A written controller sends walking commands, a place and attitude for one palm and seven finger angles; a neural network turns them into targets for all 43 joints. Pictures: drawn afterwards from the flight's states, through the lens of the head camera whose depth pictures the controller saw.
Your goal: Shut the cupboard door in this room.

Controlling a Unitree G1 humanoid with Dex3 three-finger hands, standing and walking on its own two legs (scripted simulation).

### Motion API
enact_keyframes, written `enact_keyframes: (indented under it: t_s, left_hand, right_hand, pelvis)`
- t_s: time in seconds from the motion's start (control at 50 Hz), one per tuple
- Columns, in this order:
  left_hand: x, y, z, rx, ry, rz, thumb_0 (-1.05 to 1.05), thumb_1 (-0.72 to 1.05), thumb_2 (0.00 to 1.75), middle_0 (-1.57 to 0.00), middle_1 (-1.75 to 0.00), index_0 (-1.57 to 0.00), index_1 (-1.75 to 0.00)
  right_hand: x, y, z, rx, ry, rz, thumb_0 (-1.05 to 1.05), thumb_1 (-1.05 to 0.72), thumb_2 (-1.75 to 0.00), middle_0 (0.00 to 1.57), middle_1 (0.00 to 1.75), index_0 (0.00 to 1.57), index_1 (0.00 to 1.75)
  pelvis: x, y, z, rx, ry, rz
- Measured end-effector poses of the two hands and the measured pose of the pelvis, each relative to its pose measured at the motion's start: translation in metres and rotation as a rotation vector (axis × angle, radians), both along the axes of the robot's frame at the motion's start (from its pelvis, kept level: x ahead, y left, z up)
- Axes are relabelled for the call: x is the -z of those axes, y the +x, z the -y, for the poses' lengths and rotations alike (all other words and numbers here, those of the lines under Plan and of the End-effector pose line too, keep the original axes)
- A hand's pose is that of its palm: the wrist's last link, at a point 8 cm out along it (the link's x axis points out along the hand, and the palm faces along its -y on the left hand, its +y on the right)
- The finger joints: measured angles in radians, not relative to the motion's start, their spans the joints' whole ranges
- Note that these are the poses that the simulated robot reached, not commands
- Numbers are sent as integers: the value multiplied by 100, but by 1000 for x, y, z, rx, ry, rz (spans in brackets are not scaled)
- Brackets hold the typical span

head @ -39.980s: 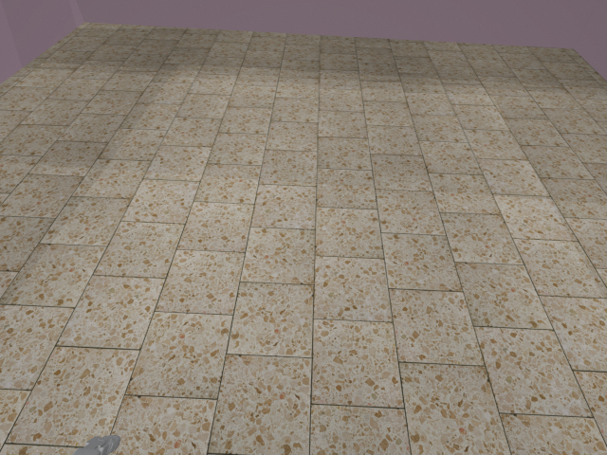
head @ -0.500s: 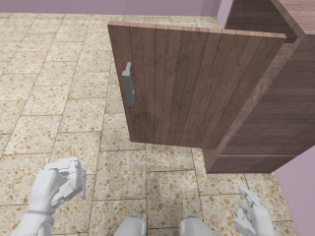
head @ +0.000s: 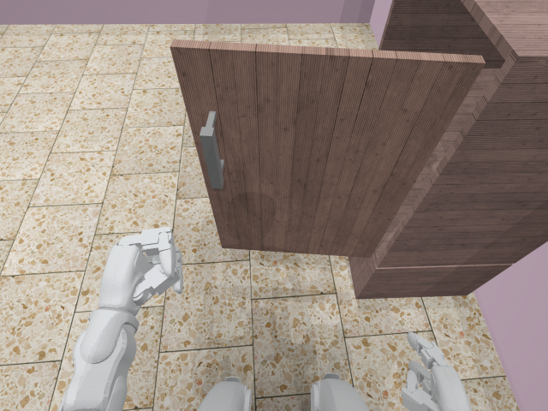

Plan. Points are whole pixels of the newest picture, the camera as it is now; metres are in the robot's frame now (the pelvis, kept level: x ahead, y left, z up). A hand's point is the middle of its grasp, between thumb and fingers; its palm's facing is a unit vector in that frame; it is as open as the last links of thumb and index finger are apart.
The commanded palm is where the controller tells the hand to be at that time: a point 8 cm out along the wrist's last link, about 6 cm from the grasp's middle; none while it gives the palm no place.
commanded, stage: bring the fist close to the handle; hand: left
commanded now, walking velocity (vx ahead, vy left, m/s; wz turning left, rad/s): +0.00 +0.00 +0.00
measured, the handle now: (214, 151) +0.51 +0.12 +0.05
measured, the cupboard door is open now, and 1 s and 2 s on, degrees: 84 84 73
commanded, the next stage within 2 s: push the door shut along its arc in 0.98 s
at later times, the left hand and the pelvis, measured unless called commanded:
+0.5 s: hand (220, 212) +0.39 +0.10 +0.05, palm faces -0.06 -1.00 -0.02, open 3.1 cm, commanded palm +0.38 +0.15 +0.05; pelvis +0.00 +0.00 +0.00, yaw +0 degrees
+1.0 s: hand (228, 202) +0.41 +0.09 +0.05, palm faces -0.03 -1.00 -0.02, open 3.1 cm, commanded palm +0.39 +0.14 +0.05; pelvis +0.00 -0.01 +0.01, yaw -1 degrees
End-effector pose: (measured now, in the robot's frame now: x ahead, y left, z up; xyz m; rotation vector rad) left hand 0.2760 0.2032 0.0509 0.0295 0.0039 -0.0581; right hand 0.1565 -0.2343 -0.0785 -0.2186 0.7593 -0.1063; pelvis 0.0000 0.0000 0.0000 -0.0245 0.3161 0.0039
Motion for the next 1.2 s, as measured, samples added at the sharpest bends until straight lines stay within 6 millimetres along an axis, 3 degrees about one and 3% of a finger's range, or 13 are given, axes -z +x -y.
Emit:
enact_keyframes:
  t_s: [0.44, 0.68, 0.9, 1.2]
  left_hand:
    - [2, 85, 42, 2, -6, 16, 1, 90, 90, -130, -150, -130, -150]
    - [2, 127, 62, -18, -10, 11, 1, 90, 90, -130, -150, -130, -150]
    - [3, 118, 57, -29, -4, 14, 1, 90, 90, -130, -150, -130, -150]
    - [-1, 117, 57, -1, 2, 29, 1, 90, 90, -130, -150, -130, -150]
  right_hand:
    - [16, -30, 14, 56, 5, -173, 1, -90, -90, 20, 30, 20, 30]
    - [25, -69, 21, 107, 16, -288, 1, -90, -90, 20, 30, 20, 30]
    - [24, -98, 27, 144, 21, -365, 1, -90, -90, 20, 29, 20, 30]
    - [20, -75, 26, 113, 8, -294, 0, -90, -90, 20, 29, 20, 30]
  pelvis:
    - [-4, 4, 2, 11, 14, -20]
    - [-4, 1, 4, 25, 22, -41]
    - [-9, 1, 6, 36, 26, -33]
    - [-7, -6, 6, 25, 22, -21]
